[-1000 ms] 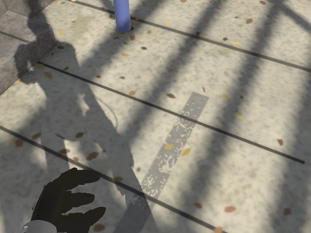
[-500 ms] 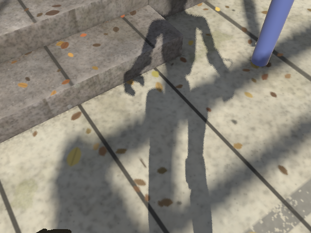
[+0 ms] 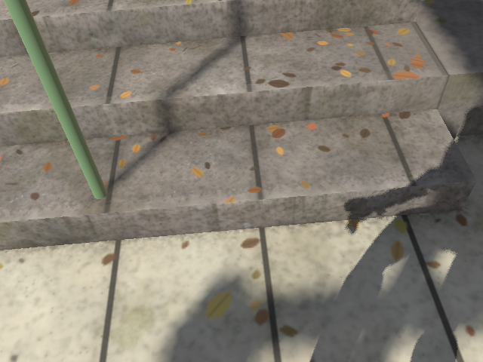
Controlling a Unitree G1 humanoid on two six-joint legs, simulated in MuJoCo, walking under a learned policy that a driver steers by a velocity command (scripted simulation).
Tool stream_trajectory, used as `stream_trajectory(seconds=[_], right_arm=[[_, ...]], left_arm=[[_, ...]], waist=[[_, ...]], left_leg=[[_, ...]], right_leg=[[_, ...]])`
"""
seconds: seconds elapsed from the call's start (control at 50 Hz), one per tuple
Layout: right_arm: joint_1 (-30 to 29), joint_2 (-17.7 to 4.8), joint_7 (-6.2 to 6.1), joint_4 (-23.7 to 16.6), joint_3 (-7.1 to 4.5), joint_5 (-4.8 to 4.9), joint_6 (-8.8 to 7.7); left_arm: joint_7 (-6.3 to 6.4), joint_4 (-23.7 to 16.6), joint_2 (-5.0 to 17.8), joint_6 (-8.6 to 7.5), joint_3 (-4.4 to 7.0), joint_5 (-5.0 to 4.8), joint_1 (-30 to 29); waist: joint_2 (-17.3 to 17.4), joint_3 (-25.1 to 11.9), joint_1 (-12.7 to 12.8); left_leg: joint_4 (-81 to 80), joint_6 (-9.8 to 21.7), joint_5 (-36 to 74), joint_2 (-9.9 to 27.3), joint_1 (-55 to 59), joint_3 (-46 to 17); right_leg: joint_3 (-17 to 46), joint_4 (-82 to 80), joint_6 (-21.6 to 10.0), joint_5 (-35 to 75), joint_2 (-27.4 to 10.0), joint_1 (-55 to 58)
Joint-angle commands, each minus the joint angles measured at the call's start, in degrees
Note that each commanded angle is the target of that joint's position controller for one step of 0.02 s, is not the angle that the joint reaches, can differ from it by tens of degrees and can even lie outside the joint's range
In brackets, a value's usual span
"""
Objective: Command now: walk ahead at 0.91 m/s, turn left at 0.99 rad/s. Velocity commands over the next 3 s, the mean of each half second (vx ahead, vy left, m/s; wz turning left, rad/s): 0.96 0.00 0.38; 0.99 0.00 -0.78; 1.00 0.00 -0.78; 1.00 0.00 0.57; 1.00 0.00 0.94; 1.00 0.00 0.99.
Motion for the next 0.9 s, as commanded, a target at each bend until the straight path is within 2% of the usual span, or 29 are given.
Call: stream_trajectory(seconds=[0.02,0.14,0.22,0.24,0.28,0.3,0.32,0.34,0.36,0.38,0.4,0.42,0.44,0.48,0.52,0.56,0.6,0.64,0.68,0.72,0.74,0.76,0.78,0.8,0.82,0.84,0.86,0.88,0.9], right_arm=[[-3.84,-1.93,1.25,-4.43,0.21,0.05,-0.05],[-12.24,-1.88,1.91,-4.25,0.75,0.34,0.53],[-19.49,1.95,2.79,-5.91,3.15,0.01,-1.07],[-19.66,2.32,2.69,-5.98,3.59,-0.14,-1.40],[-16.99,1.36,1.62,-4.69,3.54,-0.49,-1.65],[-9.74,-0.45,0.75,-2.71,2.77,-0.77,-1.88],[3.24,-2.88,-0.43,1.14,1.49,-0.71,-2.27],[15.73,-6.01,-1.76,5.10,0.05,-1.63,-2.80],[15.22,-11.44,-3.00,6.10,-1.23,-3.10,-3.37],[17.03,-11.35,-3.51,5.12,-1.68,-1.68,-3.59],[14.13,-8.67,-3.90,8.15,-1.16,-1.51,-4.23],[11.25,-5.77,-3.71,9.18,-0.51,-1.15,-4.92],[8.14,-3.23,-3.62,9.46,0.03,-1.01,-5.60],[7.03,1.20,-3.74,10.53,1.41,0.20,-6.25],[7.86,2.40,-3.30,12.45,1.67,1.52,-7.33],[7.32,3.12,-2.98,13.16,1.93,1.61,-8.30],[7.06,3.26,-2.81,13.71,2.13,1.11,-8.97],[7.03,1.55,-3.64,14.05,2.17,1.10,-9.39],[9.21,-1.26,-5.22,14.25,1.69,1.08,-9.10],[4.13,-5.57,-6.96,12.32,0.69,0.89,-8.05],[-1.06,-6.17,-7.28,10.41,0.32,0.38,-7.10],[-6.56,-6.87,-6.37,8.47,-0.17,1.53,-6.17],[-12.71,-1.39,-4.43,8.30,0.89,1.40,-5.72],[-2.28,6.40,-4.23,2.55,3.71,-0.30,-7.74],[4.60,5.58,-3.99,0.12,4.83,-0.70,-8.65],[2.56,3.38,-4.26,0.44,4.98,-1.03,-9.28],[-1.27,2.59,-4.23,0.18,4.64,-2.33,-8.71],[-2.94,4.74,-4.06,-1.44,5.66,-3.76,-7.87],[-2.65,6.59,-3.62,-1.94,6.47,-3.90,-6.42]], left_arm=[[-0.43,-1.33,6.99,-1.57,1.98,-0.01,3.51],[-0.92,3.28,5.14,-2.75,1.69,0.18,10.44],[-0.13,7.70,4.46,-2.87,1.15,1.00,17.40],[0.16,8.62,5.22,-2.71,1.04,0.84,17.06],[0.90,10.39,8.74,-2.09,1.18,-0.04,15.89],[1.26,11.34,11.04,-1.53,1.38,-0.21,14.82],[1.24,11.59,12.40,-1.19,1.39,-0.58,13.01],[0.90,10.41,10.88,-1.34,1.04,-1.41,9.53],[-1.15,6.95,-0.38,-1.69,-1.09,-2.46,13.64],[-0.78,5.09,5.61,-2.22,0.51,-3.68,9.43],[-0.70,3.51,6.20,-2.23,1.13,-4.03,2.46],[-1.19,3.90,3.64,-2.11,0.47,-3.81,3.26],[-1.62,5.92,2.47,-1.13,0.50,-3.18,4.52],[-2.72,8.75,-0.35,1.12,0.23,-1.49,9.25],[-3.33,7.80,-1.53,2.17,0.49,-1.08,4.91],[-3.77,5.29,-2.25,2.18,0.30,-1.27,-1.51],[-4.12,3.41,-2.65,1.69,-0.25,-2.13,-6.41],[-4.77,0.79,-2.68,0.82,-1.11,-1.71,-13.09],[-4.78,1.63,-1.51,1.17,-0.96,-1.16,-10.25],[-3.84,4.46,3.28,2.32,0.41,-1.19,3.19],[-3.06,7.76,6.11,2.88,1.84,-0.75,15.66],[-2.14,11.24,9.77,2.56,3.88,-0.67,27.48],[-1.37,12.23,10.30,2.38,5.33,-2.87,24.54],[-1.56,10.00,15.29,2.47,5.53,-0.55,13.08],[-1.30,6.75,15.77,2.62,5.71,-0.05,9.96],[-0.51,6.49,9.64,2.81,4.54,0.15,8.67],[-0.39,6.54,6.21,2.76,3.54,-0.47,7.14],[-0.36,6.49,5.89,1.89,2.93,-1.08,7.12],[-0.18,6.28,4.86,1.02,2.41,-1.23,6.93]], waist=[[-9.39,2.35,0.84],[-7.78,8.74,3.10],[-7.31,12.49,4.59],[-7.57,12.48,3.35],[-10.40,8.81,-0.53],[-12.31,4.09,-5.54],[-13.89,-2.80,-12.25],[-13.31,-9.27,-18.79],[3.82,-17.63,-10.23],[-2.49,-23.24,-12.77],[-5.10,-9.79,-10.73],[-4.04,-1.57,-7.48],[-3.90,2.14,-4.87],[0.36,4.06,-1.25],[0.86,7.48,-0.16],[1.93,9.44,0.07],[3.17,10.10,-0.16],[0.65,10.03,-0.81],[2.93,4.53,1.13],[6.56,-2.34,9.90],[6.82,-7.57,16.68],[2.45,-10.98,22.89],[-13.93,-1.32,22.09],[-19.52,0.76,3.84],[-15.49,-15.26,1.66],[-5.50,-6.57,0.38],[1.95,-0.65,-1.15],[3.42,1.66,-2.78],[2.98,3.52,-4.25]], left_leg=[[7.14,-0.57,6.47,4.68,-16.62,-0.72],[0.20,0.28,12.82,4.89,-18.47,3.88],[-15.48,4.06,8.55,3.59,-14.63,8.41],[-20.65,5.77,6.34,2.13,-9.71,10.12],[-26.77,7.95,1.03,-3.61,4.57,15.36],[-27.68,9.09,-1.96,-5.03,14.31,14.54],[-31.06,10.72,-2.28,-4.14,28.92,10.53],[-35.69,12.50,-1.22,2.91,48.45,1.79],[-37.83,13.91,-17.03,23.61,68.54,-23.69],[-46.23,12.95,-18.14,28.78,65.01,-39.24],[-49.45,10.14,-12.29,24.36,53.81,-28.01],[-52.66,9.71,-6.39,22.65,43.76,-20.79],[-54.96,7.96,-2.98,19.67,37.51,-14.26],[-58.43,5.84,1.53,16.68,30.70,-5.03],[-60.49,3.36,11.71,14.99,29.15,2.62],[-62.00,0.71,22.28,11.53,26.41,11.07],[-62.08,-0.60,35.69,8.35,25.17,17.25],[-62.72,-1.73,47.35,8.70,26.34,19.95],[-56.67,-2.47,70.22,11.57,33.09,20.59],[-40.48,-2.97,88.00,14.73,36.53,19.39],[-25.87,-2.04,94.39,17.10,33.29,17.73],[-3.10,-1.04,79.27,14.33,25.43,16.83],[26.04,-0.84,8.72,-1.33,10.07,17.18],[41.46,-2.87,-10.89,-2.88,-11.57,8.15],[41.93,-1.58,-10.11,-1.15,-14.91,-2.33],[39.28,-1.20,-6.99,1.68,-19.12,-2.54],[40.03,-1.32,-6.12,3.74,-20.60,-1.74],[40.78,-1.63,-6.04,4.43,-21.49,-1.34],[42.80,-2.11,-4.67,5.60,-21.89,0.04]], right_leg=[[11.42,-14.40,-1.10,-7.99,-12.72,11.11],[-2.57,-17.92,0.14,4.33,-11.39,13.11],[-6.29,-18.94,-0.38,24.15,-12.92,17.15],[-7.73,-18.75,-1.03,34.81,-13.61,16.93],[-9.64,-12.52,-2.86,72.09,-14.93,17.14],[-9.35,-2.48,-4.28,83.18,-16.30,16.92],[-7.53,11.24,-5.92,82.13,-16.84,13.31],[-6.61,29.54,-6.40,65.75,-14.52,0.37],[-3.83,53.03,-5.16,-9.32,-3.40,-24.22],[6.26,61.49,-7.16,-9.92,-0.62,-28.66],[7.44,58.01,-7.43,-1.54,-3.51,-31.29],[6.06,53.57,-6.99,1.32,-5.47,-29.68],[5.97,50.93,-6.40,2.07,-7.00,-27.19],[5.57,49.33,-5.18,2.97,-8.09,-23.43],[4.81,48.01,-4.56,4.79,-8.73,-27.40],[1.73,43.47,-4.30,10.78,-7.67,-28.65],[-2.61,35.24,-4.89,17.45,-5.51,-26.65],[-7.09,22.69,-6.60,22.19,-2.71,-21.27],[-11.50,21.45,-8.40,22.56,2.00,-13.95],[-10.77,23.30,-10.53,15.34,4.31,-3.54],[-7.60,24.14,-13.71,12.27,4.01,7.56],[-2.94,14.17,-17.07,14.95,2.98,20.81],[1.65,1.12,-18.33,17.11,1.51,21.65],[19.78,12.72,-23.01,41.86,-3.47,25.20],[41.60,-0.86,-30.19,15.05,-12.79,33.87],[48.22,-11.17,-27.03,-6.50,-13.18,25.48],[44.67,-11.74,-23.71,-12.52,-11.52,16.03],[40.35,-9.54,-22.32,-6.20,-9.03,9.02],[35.47,-9.45,-21.40,-2.65,-6.77,1.20]])
Next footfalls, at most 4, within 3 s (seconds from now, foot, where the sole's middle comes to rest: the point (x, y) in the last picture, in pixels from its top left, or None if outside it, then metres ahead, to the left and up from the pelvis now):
0.34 left None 0.37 0.15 -0.78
0.78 right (244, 269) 0.80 0.09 -0.78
1.16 left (216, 148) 1.19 0.20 -0.63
1.56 right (337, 69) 1.43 -0.23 -0.48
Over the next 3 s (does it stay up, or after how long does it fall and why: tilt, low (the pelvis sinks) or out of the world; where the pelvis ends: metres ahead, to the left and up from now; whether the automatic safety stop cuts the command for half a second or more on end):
stays up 2.53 -0.15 0.68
